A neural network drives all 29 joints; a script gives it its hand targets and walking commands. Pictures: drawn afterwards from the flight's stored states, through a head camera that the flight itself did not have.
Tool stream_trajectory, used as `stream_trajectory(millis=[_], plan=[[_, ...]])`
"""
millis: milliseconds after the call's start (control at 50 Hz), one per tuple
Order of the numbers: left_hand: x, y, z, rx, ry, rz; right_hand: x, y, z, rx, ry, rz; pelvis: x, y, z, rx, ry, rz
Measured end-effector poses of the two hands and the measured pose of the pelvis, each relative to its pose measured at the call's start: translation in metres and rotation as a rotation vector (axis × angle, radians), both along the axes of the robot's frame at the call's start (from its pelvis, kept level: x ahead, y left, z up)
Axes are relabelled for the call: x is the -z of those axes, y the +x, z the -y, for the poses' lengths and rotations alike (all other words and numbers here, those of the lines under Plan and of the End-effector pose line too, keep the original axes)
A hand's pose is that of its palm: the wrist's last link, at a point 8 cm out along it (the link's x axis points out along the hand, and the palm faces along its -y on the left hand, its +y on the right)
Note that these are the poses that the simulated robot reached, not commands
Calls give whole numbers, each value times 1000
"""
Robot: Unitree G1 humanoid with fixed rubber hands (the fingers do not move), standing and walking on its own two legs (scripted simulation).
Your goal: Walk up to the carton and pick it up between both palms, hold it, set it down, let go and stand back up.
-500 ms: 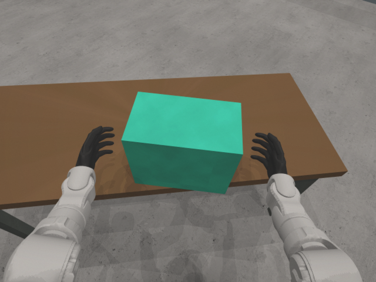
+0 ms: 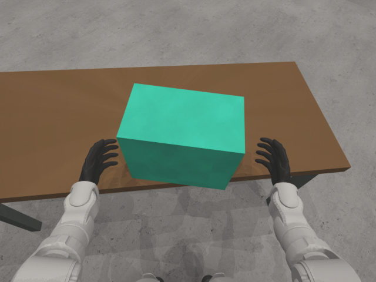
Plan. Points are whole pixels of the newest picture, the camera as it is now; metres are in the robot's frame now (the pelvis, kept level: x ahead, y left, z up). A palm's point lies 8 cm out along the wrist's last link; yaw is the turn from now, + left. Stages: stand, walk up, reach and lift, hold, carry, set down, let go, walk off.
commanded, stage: set down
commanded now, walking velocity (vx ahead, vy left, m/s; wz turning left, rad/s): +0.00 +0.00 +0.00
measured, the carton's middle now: (183, 140) +0.47 -0.02 -0.08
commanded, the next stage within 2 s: none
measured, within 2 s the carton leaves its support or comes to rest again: neither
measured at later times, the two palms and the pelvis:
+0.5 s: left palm (72, 186) +0.33 +0.23 -0.01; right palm (288, 196) +0.29 -0.23 -0.02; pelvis -0.01 +0.00 +0.00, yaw +0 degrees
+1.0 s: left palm (70, 205) +0.29 +0.23 -0.03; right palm (293, 207) +0.26 -0.24 -0.02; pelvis +0.00 +0.00 +0.01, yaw +0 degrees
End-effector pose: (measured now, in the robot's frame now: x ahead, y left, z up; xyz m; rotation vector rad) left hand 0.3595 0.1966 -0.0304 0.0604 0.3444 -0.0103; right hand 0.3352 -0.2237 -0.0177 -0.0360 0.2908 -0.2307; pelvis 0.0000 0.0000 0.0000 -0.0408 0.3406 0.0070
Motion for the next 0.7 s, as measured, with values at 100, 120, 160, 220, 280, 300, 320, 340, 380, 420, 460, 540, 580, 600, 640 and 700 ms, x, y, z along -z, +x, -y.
stream_trajectory(millis=[100,120,160,220,280,300,320,340,380,420,460,540,580,600,640,700], plan=[[2,-11,-1,-16,-11,7,9,-18,6,10,-5,-12,-1,1,2,0,3,6],[2,-12,-1,-20,-10,5,11,-22,7,13,-5,-20,-1,1,2,0,3,8],[-1,-14,-3,-25,-11,15,13,-28,8,18,-5,-28,-1,0,2,-1,3,15],[-5,-19,-7,-26,-6,24,14,-38,10,24,-6,-34,-2,-1,3,-1,4,29],[-10,-20,-11,-25,4,36,12,-42,10,23,-6,-29,-2,-3,3,-2,4,41],[-12,-21,-12,-25,8,40,11,-42,10,22,-5,-29,-2,-3,3,-2,4,46],[-13,-21,-14,-25,11,45,10,-42,10,22,-6,-26,-2,-4,3,-2,4,50],[-15,-22,-16,-26,15,48,8,-43,10,21,-6,-21,-2,-4,3,-2,4,54],[-18,-24,-20,-24,23,54,6,-44,10,20,-7,-16,-2,-5,3,-2,4,63],[-20,-26,-24,-23,27,60,4,-45,9,15,-11,-18,-3,-6,3,-3,5,72],[-21,-29,-27,-23,28,61,3,-47,7,3,-18,-21,-3,-6,3,-3,5,81],[-19,-35,-29,-20,26,52,0,-50,6,-2,-26,-27,-3,-8,3,-4,5,96],[-18,-38,-29,-18,24,51,-2,-51,6,-3,-30,-25,-4,-8,3,-4,5,101],[-18,-39,-29,-16,23,50,-3,-51,6,-3,-31,-24,-4,-8,3,-4,5,103],[-17,-40,-28,-10,22,48,-5,-51,6,-4,-34,-23,-4,-9,3,-4,5,107],[-16,-43,-28,-7,23,43,-6,-51,6,-4,-35,-21,-4,-9,3,-4,5,118]])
